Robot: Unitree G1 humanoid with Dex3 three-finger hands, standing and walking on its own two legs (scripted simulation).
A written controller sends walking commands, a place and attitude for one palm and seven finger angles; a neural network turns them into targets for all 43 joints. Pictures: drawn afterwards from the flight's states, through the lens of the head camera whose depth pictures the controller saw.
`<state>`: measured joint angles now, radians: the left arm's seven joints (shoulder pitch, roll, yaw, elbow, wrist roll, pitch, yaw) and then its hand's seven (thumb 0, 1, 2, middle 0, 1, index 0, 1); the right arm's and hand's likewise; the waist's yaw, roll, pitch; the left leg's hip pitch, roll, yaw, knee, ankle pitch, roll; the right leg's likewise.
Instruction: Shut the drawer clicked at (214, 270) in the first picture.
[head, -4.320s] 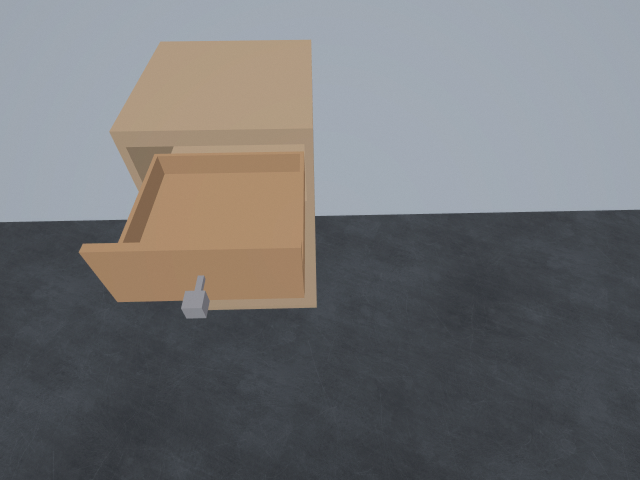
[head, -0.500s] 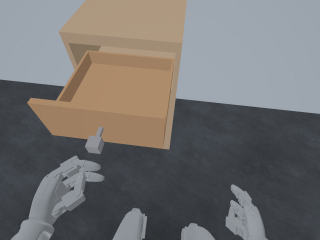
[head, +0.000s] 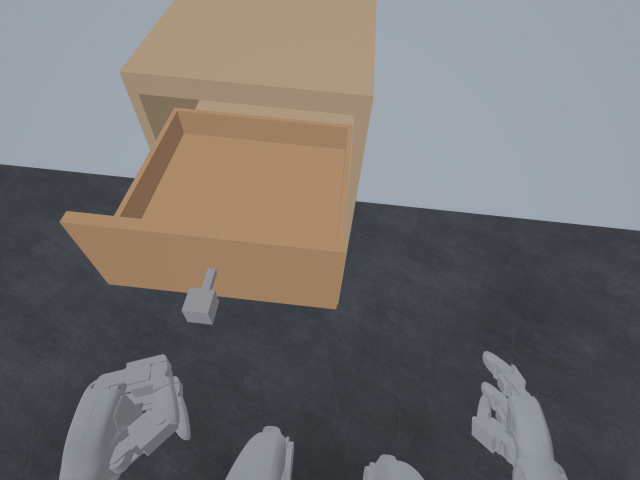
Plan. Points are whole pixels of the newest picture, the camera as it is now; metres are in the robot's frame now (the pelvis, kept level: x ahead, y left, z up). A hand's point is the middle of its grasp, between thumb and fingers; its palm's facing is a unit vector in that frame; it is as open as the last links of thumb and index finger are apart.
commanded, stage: raise the hand and make a fist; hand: left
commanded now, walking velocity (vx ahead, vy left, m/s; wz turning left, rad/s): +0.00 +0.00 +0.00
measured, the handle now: (205, 293) +0.36 +0.20 -0.04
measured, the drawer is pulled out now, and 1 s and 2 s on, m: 0.30 0.30 0.30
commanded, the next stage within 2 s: bring the fist close to the handle in 0.72 s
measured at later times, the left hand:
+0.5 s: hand (175, 416) +0.18 +0.16 +0.06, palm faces -0.02 -1.00 -0.04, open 3.3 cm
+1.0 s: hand (182, 417) +0.18 +0.16 +0.05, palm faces -0.01 -1.00 -0.05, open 3.3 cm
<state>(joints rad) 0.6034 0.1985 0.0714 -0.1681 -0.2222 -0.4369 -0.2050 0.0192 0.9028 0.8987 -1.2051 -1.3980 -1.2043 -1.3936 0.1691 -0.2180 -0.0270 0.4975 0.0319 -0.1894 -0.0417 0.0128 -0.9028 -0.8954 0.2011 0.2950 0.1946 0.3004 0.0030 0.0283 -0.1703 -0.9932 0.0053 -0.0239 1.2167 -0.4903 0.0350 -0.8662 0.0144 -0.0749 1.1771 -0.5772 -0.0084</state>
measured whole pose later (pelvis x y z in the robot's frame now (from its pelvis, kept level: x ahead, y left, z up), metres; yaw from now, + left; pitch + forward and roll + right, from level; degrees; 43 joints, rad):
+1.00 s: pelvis +0.01 -0.01 +0.00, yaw +0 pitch +16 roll -3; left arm 0.61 0.21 0.10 -0.14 -0.23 -0.44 -0.23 0.02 0.90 0.90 -1.40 -1.60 -1.40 -1.60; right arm 0.19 -0.21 0.00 0.47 0.03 -0.13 -0.04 0.01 -0.90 -0.90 0.20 0.30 0.20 0.30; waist 0.00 0.04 -0.19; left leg -1.01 0.02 -0.04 1.23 -0.51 0.01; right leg -0.88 0.03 -0.09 1.19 -0.60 -0.03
